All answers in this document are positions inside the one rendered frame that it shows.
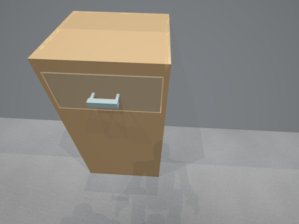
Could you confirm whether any drawer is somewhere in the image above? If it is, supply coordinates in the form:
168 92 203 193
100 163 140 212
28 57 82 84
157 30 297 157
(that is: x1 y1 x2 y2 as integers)
42 72 163 112

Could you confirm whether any handle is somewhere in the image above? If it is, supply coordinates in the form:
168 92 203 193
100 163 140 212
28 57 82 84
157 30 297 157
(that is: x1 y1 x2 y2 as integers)
86 93 120 109

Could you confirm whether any cabinet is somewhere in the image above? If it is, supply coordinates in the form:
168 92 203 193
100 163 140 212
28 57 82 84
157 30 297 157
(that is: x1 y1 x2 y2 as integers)
28 11 171 177

